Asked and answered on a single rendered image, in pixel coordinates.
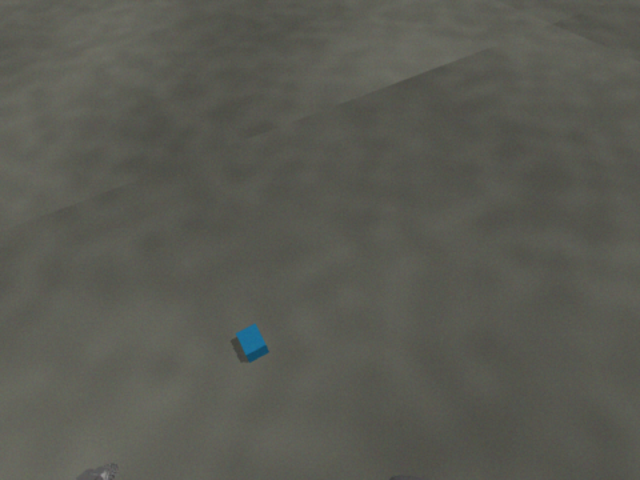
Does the left robot hand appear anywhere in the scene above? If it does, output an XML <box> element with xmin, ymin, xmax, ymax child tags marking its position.
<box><xmin>75</xmin><ymin>464</ymin><xmax>118</xmax><ymax>480</ymax></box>

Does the small box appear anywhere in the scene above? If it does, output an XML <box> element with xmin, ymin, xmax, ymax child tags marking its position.
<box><xmin>236</xmin><ymin>324</ymin><xmax>269</xmax><ymax>363</ymax></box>

